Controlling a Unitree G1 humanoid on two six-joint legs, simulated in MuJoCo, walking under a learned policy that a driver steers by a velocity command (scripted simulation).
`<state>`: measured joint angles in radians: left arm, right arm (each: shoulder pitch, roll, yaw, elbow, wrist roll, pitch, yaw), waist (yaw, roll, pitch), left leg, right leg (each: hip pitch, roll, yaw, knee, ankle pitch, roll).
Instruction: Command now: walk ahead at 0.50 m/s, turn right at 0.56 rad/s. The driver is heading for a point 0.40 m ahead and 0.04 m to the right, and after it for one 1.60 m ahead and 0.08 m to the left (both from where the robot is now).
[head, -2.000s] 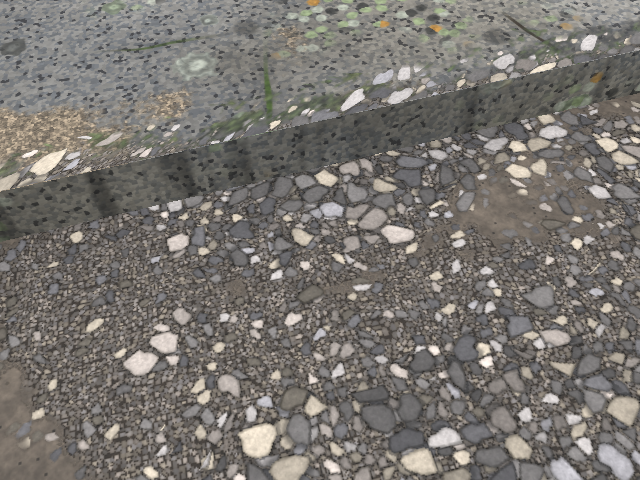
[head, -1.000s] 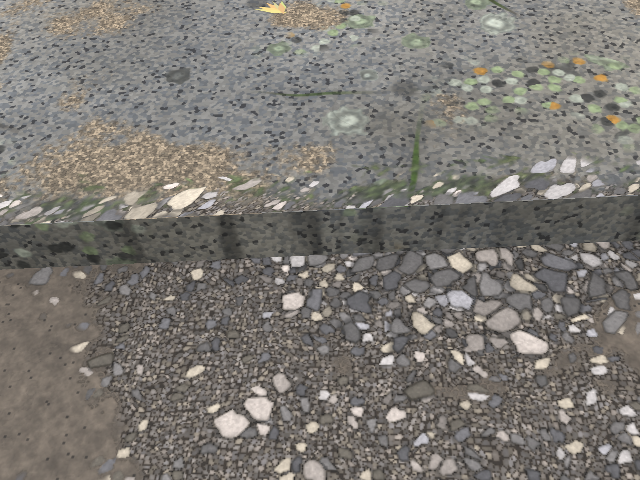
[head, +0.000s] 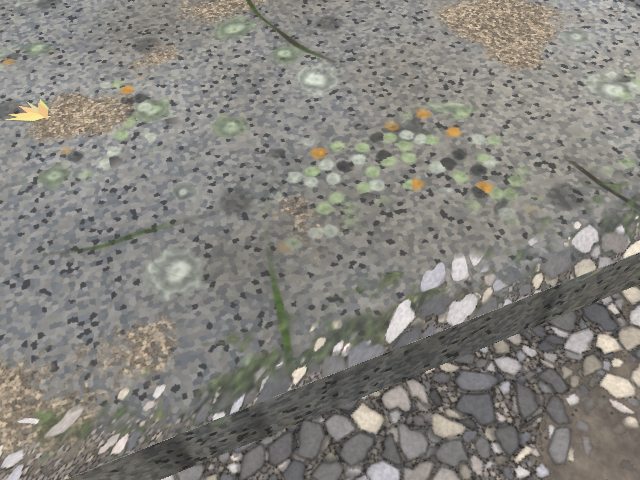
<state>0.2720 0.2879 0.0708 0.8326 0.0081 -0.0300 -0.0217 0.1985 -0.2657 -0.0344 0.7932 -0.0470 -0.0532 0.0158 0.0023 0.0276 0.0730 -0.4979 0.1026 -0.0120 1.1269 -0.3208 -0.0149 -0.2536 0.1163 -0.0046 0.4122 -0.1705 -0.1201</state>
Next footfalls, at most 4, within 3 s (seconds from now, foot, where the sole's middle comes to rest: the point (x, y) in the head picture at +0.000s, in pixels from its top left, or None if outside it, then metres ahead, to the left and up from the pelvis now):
0.30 left None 0.34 0.13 -0.78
0.76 right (414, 473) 0.45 -0.13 -0.78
1.30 left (323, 305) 0.74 0.05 -0.60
1.84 right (341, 172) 1.12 0.00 -0.60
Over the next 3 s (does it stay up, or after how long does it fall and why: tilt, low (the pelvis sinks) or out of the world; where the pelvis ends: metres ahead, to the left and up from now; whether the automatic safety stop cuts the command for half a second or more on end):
stays up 1.51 0.14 0.17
